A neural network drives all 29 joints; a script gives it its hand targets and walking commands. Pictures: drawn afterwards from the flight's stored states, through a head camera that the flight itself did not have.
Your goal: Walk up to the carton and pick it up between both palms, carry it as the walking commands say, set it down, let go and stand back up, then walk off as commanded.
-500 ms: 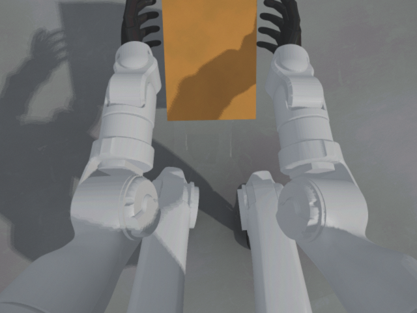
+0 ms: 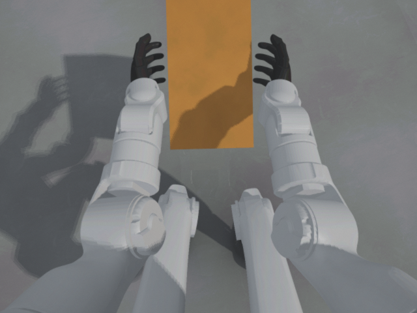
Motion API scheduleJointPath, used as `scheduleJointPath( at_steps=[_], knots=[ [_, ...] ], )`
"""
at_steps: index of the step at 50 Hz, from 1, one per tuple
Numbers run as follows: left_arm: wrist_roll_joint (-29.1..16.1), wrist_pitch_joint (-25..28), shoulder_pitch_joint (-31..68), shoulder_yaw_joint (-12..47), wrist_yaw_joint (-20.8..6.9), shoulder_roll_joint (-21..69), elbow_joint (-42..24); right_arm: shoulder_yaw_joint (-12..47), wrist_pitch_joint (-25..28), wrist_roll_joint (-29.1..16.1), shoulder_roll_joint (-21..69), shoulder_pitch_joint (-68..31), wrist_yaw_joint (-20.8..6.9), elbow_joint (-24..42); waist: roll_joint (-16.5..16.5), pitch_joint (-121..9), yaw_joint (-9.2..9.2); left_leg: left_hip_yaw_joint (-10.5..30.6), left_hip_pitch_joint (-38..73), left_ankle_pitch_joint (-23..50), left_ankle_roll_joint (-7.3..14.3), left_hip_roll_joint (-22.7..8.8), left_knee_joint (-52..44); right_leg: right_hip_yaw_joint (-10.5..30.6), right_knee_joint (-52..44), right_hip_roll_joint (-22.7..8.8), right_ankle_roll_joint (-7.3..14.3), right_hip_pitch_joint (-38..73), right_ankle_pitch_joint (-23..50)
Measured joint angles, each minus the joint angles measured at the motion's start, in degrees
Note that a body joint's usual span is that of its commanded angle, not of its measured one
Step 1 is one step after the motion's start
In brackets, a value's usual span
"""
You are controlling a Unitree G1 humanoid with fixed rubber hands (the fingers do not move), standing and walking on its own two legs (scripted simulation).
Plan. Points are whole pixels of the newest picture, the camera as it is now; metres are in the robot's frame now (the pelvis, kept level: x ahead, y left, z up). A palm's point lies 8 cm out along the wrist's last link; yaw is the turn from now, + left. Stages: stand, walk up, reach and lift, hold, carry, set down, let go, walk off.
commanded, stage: reach and lift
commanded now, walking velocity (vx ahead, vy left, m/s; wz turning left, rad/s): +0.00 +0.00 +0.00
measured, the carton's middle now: (209, 83) +0.53 +0.03 -0.16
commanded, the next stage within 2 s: none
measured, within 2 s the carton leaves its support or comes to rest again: neither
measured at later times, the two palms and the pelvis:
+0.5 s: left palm (132, 76) +0.47 +0.14 +0.00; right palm (293, 77) +0.48 -0.09 +0.01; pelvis +0.01 +0.00 +0.05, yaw +0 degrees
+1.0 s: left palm (114, 66) +0.45 +0.14 +0.07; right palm (316, 68) +0.46 -0.09 +0.08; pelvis +0.03 +0.00 +0.12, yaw +1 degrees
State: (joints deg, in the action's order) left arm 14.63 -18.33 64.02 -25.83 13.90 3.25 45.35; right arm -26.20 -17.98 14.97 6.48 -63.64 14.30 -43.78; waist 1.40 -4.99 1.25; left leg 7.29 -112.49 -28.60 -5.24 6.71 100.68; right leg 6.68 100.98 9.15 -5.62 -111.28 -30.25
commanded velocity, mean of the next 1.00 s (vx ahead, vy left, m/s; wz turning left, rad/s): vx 0.00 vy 0.00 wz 0.00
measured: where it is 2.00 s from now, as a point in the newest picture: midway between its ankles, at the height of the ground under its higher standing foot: (210, 248)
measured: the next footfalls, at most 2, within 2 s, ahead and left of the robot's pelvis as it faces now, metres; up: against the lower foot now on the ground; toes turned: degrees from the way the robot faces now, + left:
none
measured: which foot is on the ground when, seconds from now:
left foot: down 0.00-1.00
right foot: down 0.00-1.00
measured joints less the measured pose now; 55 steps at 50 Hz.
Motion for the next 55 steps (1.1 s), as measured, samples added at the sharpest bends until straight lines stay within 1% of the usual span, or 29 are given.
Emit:
scheduleJointPath(
  at_steps=[15, 28, 42, 50, 55],
  knots=[
    [0.27, 0.08, -4.14, 0.17, 0.21, 1.34, -0.10, 0.22, 0.14, 0.55, 1.44, 3.93, 0.97, -0.13, -0.10, -1.73, -0.06, 0.47, 7.53, 0.34, 0.19, 0.07, -5.27, 0.48, -5.31, -0.03, 0.41, 7.49, 0.46],
    [0.40, 0.70, -8.14, 0.54, 0.06, 2.40, -0.52, 0.37, 0.91, 0.63, 2.23, 8.09, -0.59, 0.15, -0.32, -2.38, -0.27, 1.00, 15.07, 0.86, 0.62, 0.15, -10.71, 0.81, -10.98, -0.37, 0.74, 15.18, 1.00],
    [-0.04, 2.11, -13.47, 1.83, 0.60, 4.10, -1.57, 1.18, 2.33, -0.07, 3.57, 13.81, -0.36, 1.45, -0.68, -3.05, -0.62, 1.69, 23.82, 1.59, 1.18, 0.36, -17.34, 1.08, -17.82, -1.11, 1.16, 24.18, 1.61],
    [-0.19, 3.01, -16.75, 2.20, 0.22, 4.84, -2.31, 1.51, 3.13, -0.13, 4.19, 17.15, -1.79, 2.15, -0.67, -3.01, -0.86, 2.14, 29.72, 2.33, 1.42, 0.30, -21.94, 1.22, -22.44, -1.55, 1.57, 30.11, 2.33],
    [-0.15, 3.50, -18.70, 2.29, -0.18, 5.35, -2.82, 1.66, 3.51, 0.02, 4.83, 19.24, -2.10, 2.86, -0.71, -2.86, -1.00, 2.46, 33.50, 3.00, 1.54, 0.23, -25.10, 1.27, -25.58, -1.85, 1.86, 33.90, 2.98]
  ],
)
